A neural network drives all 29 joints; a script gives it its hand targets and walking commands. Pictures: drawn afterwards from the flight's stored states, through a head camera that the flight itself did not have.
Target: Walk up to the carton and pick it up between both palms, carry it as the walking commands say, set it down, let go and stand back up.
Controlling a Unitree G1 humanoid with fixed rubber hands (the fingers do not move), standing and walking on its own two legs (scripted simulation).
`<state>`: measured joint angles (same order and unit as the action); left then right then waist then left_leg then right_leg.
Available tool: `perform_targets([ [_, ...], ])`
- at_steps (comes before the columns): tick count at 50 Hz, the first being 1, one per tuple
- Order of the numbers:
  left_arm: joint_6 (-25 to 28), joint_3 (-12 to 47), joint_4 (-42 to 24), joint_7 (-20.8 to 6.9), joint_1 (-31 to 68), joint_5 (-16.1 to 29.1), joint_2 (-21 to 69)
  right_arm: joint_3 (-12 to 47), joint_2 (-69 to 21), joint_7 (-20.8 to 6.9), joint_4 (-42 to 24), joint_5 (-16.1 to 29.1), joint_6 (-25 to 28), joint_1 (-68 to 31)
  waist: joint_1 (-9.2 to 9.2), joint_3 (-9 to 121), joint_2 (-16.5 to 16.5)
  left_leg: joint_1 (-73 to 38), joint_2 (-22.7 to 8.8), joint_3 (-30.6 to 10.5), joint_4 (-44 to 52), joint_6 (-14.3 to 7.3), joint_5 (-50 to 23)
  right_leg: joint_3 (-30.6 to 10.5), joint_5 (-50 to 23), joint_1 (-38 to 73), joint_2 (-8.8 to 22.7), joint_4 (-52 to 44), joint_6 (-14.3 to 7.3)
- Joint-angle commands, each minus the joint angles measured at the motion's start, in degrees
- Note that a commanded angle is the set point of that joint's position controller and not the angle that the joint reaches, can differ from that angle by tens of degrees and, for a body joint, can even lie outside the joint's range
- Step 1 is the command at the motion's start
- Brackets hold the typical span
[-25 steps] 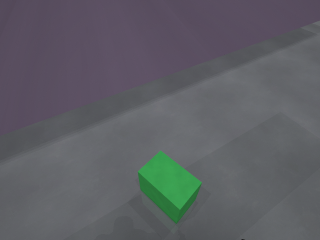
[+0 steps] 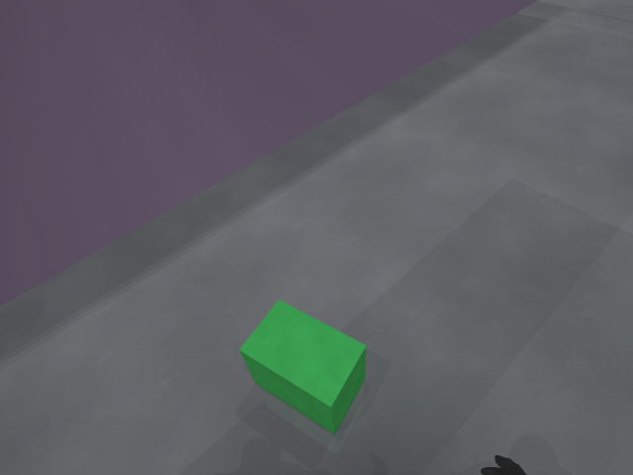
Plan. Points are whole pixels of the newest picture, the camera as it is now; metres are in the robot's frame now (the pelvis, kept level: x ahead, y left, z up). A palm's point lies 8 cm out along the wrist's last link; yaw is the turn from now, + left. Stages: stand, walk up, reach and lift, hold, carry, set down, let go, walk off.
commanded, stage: walk up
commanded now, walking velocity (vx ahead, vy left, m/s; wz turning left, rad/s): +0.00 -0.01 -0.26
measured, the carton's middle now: (306, 366) +0.55 +0.09 -0.65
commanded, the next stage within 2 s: none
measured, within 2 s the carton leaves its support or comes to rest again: neither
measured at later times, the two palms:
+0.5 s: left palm out of the picture +0.02 +0.30 -0.12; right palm out of the picture +0.15 -0.21 -0.12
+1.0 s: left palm (112, 409) +0.27 +0.35 -0.13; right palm out of the picture +0.11 -0.10 -0.13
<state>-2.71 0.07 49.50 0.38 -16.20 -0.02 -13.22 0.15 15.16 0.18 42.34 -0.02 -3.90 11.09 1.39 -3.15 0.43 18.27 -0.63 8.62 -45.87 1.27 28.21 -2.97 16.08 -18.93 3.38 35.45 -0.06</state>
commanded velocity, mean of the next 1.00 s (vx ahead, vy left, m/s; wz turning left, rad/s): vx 0.07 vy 0.20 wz -0.28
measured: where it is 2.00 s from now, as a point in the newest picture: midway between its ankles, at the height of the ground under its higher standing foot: outside the picture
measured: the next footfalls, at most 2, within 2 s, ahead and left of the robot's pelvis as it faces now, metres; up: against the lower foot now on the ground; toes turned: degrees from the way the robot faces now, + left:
left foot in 0.08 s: +0.00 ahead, +0.13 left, +0.00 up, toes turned +8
left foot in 0.62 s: +0.12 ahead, +0.16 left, +0.00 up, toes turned -1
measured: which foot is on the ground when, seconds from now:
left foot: up 0.00-0.06, down 0.08-0.28, up 0.30-0.60, down 0.62-1.00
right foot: down 0.00-0.62, up 0.64-1.00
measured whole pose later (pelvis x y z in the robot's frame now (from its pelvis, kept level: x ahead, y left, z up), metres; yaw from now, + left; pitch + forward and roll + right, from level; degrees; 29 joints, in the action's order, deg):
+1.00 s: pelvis +0.10 +0.15 -0.02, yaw -17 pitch -1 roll +0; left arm -4.9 0.0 49.1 1.9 -8.2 0.0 -13.6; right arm 0.2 10.1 -0.3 42.3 -0.1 -4.7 13.4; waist -0.9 -3.8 -0.2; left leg 12.4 1.7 18.5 -34.8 -8.0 23.2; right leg 3.2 23.9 -25.2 0.9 61.7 2.5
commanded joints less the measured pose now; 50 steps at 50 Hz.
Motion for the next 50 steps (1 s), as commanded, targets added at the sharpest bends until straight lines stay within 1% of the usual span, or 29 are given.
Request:
perform_targets([
  [1,-0.6,-4.0,-5.3,0.2,3.2,-2.1,-10.8,-2.7,3.7,0.6,-2.3,-1.0,1.3,5.9,-3.37,1.9,-14.1,-17.2,-0.1,-2.9,19.5,-1.3,-7.8,-11.6,0.0,-10.5,4.3,-12.1,-5.2],
  [2,-0.5,-3.4,-5.2,0.2,3.3,-1.6,-7.6,-3.2,5.7,0.4,-0.9,-1.5,1.6,9.1,-4.36,1.6,-6.7,-20.7,-7.7,-9.6,22.1,-2.7,-8.0,-7.5,7.2,-15.7,1.5,-6.2,-2.7],
  [3,-0.3,-2.4,-6.7,-0.1,3.5,-1.4,-3.6,-4.5,11.7,0.5,-1.6,-2.2,1.8,10.0,-4.99,1.1,8.6,-21.7,-21.5,-23.8,29.8,-5.9,-6.7,0.2,12.1,-22.6,-5.0,8.2,0.4],
  [4,-0.3,-2.6,-6.9,-0.2,3.0,-2.0,-3.1,-4.9,12.6,0.8,-2.6,-2.2,2.1,7.5,-2.43,-0.6,9.4,-16.2,-25.7,-24.1,30.1,-7.4,-17.5,1.8,13.7,-20.9,-2.9,19.0,1.4],
  [5,-0.6,-2.4,-7.2,0.1,4.3,-1.4,-4.6,-4.5,10.9,0.4,-1.3,-1.9,2.1,6.3,-3.48,0.8,9.3,-12.6,-23.8,-22.4,30.9,-11.0,-20.8,1.0,10.3,-15.9,-0.9,19.9,1.8],
  [7,-0.5,-2.6,-6.2,-0.2,4.2,-1.3,-5.9,-3.7,9.1,0.1,-1.8,-1.9,2.0,2.2,-1.12,-2.8,9.9,-7.9,-18.7,-17.7,30.6,-9.6,-19.9,0.8,9.1,-12.0,-0.7,19.7,1.4],
  [8,-0.5,-2.1,-4.6,-0.4,1.9,-1.4,-5.2,-3.6,6.2,0.4,-3.2,-1.3,1.4,-2.1,0.33,-2.8,11.4,-5.0,-14.2,-8.3,29.8,-7.9,-18.4,3.1,7.4,-7.8,0.6,18.2,1.5],
  [11,0.1,-1.8,-5.4,0.2,6.2,-0.9,-4.8,-4.3,8.1,0.4,-1.2,-2.0,1.1,1.9,-1.41,-0.5,10.1,-8.1,-12.0,-8.6,23.9,-8.3,-29.1,5.8,8.3,-4.1,-1.6,7.3,0.7],
  [12,0.6,-2.2,-3.7,1.3,2.7,-1.1,-4.5,-4.8,8.5,-0.1,-0.3,-2.2,0.6,1.0,0.21,2.2,9.0,-9.0,-9.8,-3.6,18.3,-7.2,-28.0,7.1,4.7,0.6,-1.8,-0.6,-0.3],
  [13,0.8,-3.3,0.5,1.8,-9.0,-1.5,-6.2,-4.9,8.1,-0.5,-1.4,-3.0,-0.1,-2.2,4.72,4.7,6.7,-6.4,-6.9,2.8,9.2,-5.6,-14.9,6.4,1.9,8.6,0.8,-7.5,-1.9],
  [15,0.9,-5.9,2.2,2.3,-16.7,-2.9,-16.7,-4.1,4.9,-0.9,-5.5,-3.6,-0.8,-8.3,9.45,2.6,-16.5,18.2,1.2,-3.4,-13.9,-2.9,7.2,-25.5,1.0,19.1,16.9,-17.4,-7.4],
  [16,1.1,-6.1,0.7,2.7,-12.5,-2.7,-19.9,-3.9,3.6,-1.0,-6.7,-2.8,-0.4,-7.1,7.62,2.3,-18.8,21.1,0.6,-9.2,-18.3,-2.2,9.2,-36.5,-13.7,18.2,24.1,-21.7,-13.2],
  [17,1.4,-5.8,-0.3,3.0,-10.9,-2.1,-17.9,-4.2,4.0,-1.2,-5.3,-2.3,-0.2,-5.5,5.32,0.8,-13.7,21.0,-0.7,-9.8,-23.3,-0.6,8.4,-34.3,-29.7,16.4,25.1,-21.0,-16.2],
  [18,1.9,-5.3,-0.1,2.4,-9.4,-2.7,-14.5,-3.9,3.7,-0.7,-5.6,-2.8,0.2,-4.7,4.17,0.3,-10.1,17.4,-1.2,-11.9,-22.2,-1.3,3.5,-34.4,-25.3,13.7,19.3,-20.2,-14.4],
  [19,2.0,-5.6,-1.0,2.7,-8.6,-2.5,-14.0,-4.1,4.0,-0.8,-5.9,-2.9,0.0,-4.5,4.23,1.6,-8.0,18.1,-1.6,-12.0,-22.6,-1.1,1.1,-32.1,-25.7,14.8,18.1,-18.3,-12.9],
  [21,2.1,-5.4,-2.1,3.2,-6.0,-2.2,-12.8,-3.8,2.8,-1.5,-4.9,-3.1,-0.2,-3.1,2.37,5.6,-10.8,15.9,-2.8,-11.7,-16.6,-1.3,-0.8,-22.2,-27.7,16.6,15.6,-15.6,-10.5],
  [23,1.8,-6.0,-2.6,3.2,-7.8,-2.5,-14.0,-2.7,2.4,-1.8,-6.7,-2.0,-0.2,-6.8,3.18,3.8,-14.4,14.2,-2.0,-10.2,-10.8,-0.7,-0.3,-22.7,-28.5,13.4,14.4,-16.1,-10.4],
  [26,1.2,-6.2,-4.5,3.0,-3.7,-2.5,-14.9,-2.3,2.0,-2.1,-6.5,-0.8,-0.1,-3.5,0.38,3.3,-16.2,3.8,-1.6,-9.1,2.9,-0.8,-1.1,-20.9,-16.6,5.1,12.7,-16.8,-8.7],
  [29,0.2,-6.3,-6.3,2.8,0.8,-2.2,-14.0,-3.1,2.6,-1.4,-2.7,-1.0,-0.3,7.2,-5.58,3.4,-15.0,-18.2,-1.6,-7.7,17.2,-2.1,-11.8,-17.9,0.1,-14.4,8.3,-11.1,-2.9],
  [30,0.1,-5.4,-6.2,2.4,-0.5,-2.4,-9.9,-3.9,5.4,-0.9,-0.7,-2.1,0.0,10.4,-6.69,4.5,-5.5,-26.4,-5.6,-9.3,24.5,-2.7,-5.1,-10.6,15.6,-21.9,1.5,-4.6,0.0],
  [31,0.0,-4.1,-6.8,2.3,-1.0,-2.5,-5.4,-4.8,11.5,-0.7,-0.9,-2.6,0.2,11.4,-5.83,4.7,11.8,-22.9,-18.9,-21.9,31.2,-3.8,2.3,-0.9,17.5,-24.2,-5.3,14.7,1.8],
  [32,-0.6,-4.3,-6.5,2.6,-1.0,-3.0,-4.9,-5.4,11.9,-0.6,-0.7,-1.7,0.5,9.1,-4.46,4.6,11.5,-14.3,-24.4,-25.6,36.9,-4.5,5.7,3.5,15.4,-21.1,-3.1,26.5,3.0],
  [33,-1.0,-5.1,-6.6,2.5,2.3,-2.4,-7.6,-4.9,9.8,-1.0,0.9,-2.0,0.8,8.8,-5.29,2.4,10.2,-8.3,-20.4,-26.3,38.2,-5.8,5.9,2.1,12.5,-17.6,-2.0,29.5,2.3],
  [34,-1.4,-4.7,-5.5,2.2,1.9,-2.0,-7.2,-4.4,7.0,-0.8,0.2,-2.0,0.8,4.8,-3.25,-1.6,8.3,-4.8,-17.4,-20.0,37.3,-6.5,2.3,2.3,10.1,-17.8,-1.1,33.8,1.8],
  [35,-1.6,-4.9,-3.4,2.1,-0.4,-2.6,-7.4,-4.3,5.7,-0.3,-0.4,-1.7,0.9,2.9,-1.94,-1.5,7.0,-5.5,-15.9,-16.1,36.6,-4.2,-0.4,2.9,7.7,-17.8,-0.7,35.7,1.8],
  [39,-2.6,-4.5,-2.5,1.7,0.5,-2.2,-8.6,-4.0,3.4,0.8,-3.5,-1.5,0.9,1.8,-2.41,-1.6,5.6,-9.1,-13.4,-6.9,32.9,-3.0,-16.6,6.3,5.4,-17.1,-0.5,39.0,2.7],
  [43,-2.8,-4.6,-3.6,1.5,5.1,-1.8,-7.4,-3.3,2.8,1.1,-2.5,-1.9,0.7,4.5,-4.03,0.7,4.2,-14.4,-13.6,-5.0,27.8,-5.5,-33.4,7.2,8.2,-17.7,-0.4,33.6,2.8],
  [46,-2.4,-4.5,-4.6,1.3,8.0,-2.1,-6.2,-3.3,3.0,0.8,-1.7,-2.3,0.7,5.6,-4.38,0.9,2.5,-17.6,-16.0,-7.1,26.4,-9.3,-31.0,7.6,10.9,-19.0,0.7,27.0,2.2],
  [50,-1.5,-3.6,-5.0,1.7,6.7,-2.0,-4.5,-3.5,2.6,0.5,-1.7,-3.4,-0.1,3.9,-2.91,1.2,3.8,-15.7,-14.3,-2.5,20.6,-10.0,-36.8,8.5,12.3,-13.3,1.7,14.1,1.4],
])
